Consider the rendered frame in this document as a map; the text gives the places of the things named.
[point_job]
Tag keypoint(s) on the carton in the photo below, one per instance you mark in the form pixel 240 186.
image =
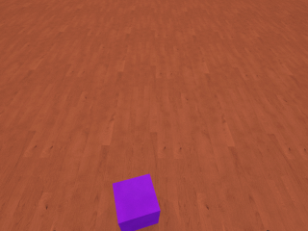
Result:
pixel 136 203

